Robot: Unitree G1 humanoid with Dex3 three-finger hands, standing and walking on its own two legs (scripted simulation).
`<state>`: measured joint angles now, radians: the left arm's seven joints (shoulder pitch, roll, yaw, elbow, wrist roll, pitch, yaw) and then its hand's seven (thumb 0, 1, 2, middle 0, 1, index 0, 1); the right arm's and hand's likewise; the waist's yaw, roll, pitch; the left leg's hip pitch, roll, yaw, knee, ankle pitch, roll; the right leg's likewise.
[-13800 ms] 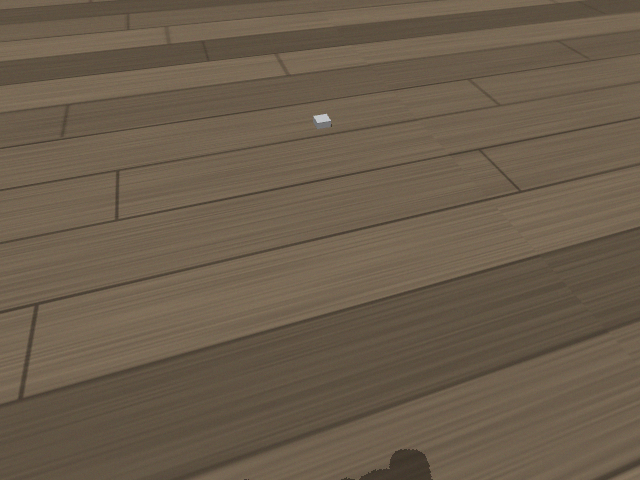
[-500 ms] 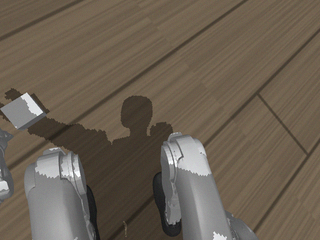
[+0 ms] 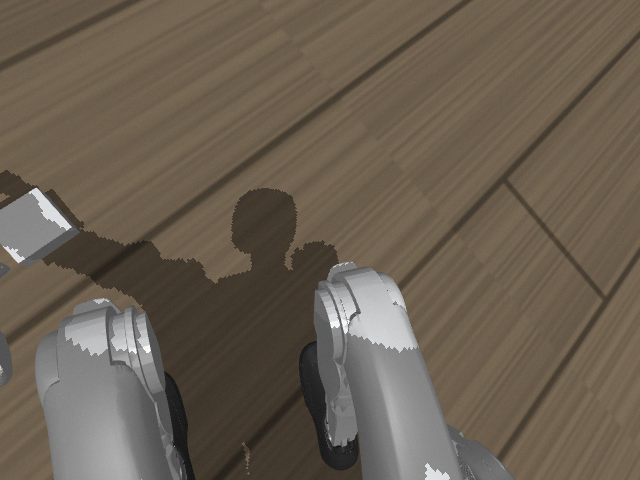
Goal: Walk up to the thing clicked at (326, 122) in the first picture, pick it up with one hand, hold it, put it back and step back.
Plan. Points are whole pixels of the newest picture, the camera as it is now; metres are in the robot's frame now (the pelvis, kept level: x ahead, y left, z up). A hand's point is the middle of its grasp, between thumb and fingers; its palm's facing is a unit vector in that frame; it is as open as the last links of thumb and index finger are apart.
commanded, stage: rise first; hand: left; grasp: from above
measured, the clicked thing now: (33, 227) +0.44 +0.33 -0.29
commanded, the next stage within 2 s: approach in 0.50 s
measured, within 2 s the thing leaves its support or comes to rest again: neither
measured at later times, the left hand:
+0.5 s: hand out of the picture +0.40 +0.37 -0.19, palm faces -0.27 -0.32 -0.91, open 13.6 cm
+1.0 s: hand out of the picture +0.46 +0.33 -0.16, palm faces -0.26 -0.28 -0.92, open 14.3 cm
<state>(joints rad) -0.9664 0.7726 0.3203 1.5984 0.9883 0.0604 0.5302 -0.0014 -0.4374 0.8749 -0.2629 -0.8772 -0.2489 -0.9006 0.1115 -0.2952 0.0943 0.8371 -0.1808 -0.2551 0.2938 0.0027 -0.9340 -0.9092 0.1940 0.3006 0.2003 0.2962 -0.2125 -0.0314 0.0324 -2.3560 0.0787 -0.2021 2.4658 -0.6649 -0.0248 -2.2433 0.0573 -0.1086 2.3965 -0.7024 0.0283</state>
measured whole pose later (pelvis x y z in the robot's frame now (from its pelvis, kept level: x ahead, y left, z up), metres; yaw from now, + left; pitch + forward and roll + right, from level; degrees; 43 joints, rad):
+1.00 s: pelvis +0.00 +0.00 +0.00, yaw -1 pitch +31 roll -9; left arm -1.11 0.77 0.24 1.69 1.00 0.12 0.58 0.00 -0.59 1.03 -0.11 -1.01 -0.09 -1.05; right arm 0.13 -0.31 0.13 0.82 -0.19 -0.29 0.32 0.00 -0.93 -0.91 0.19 0.30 0.20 0.30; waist -0.28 -0.02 0.01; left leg -2.37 0.08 -0.21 2.46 -0.66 -0.02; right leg -2.25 0.06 -0.12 2.38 -0.69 0.03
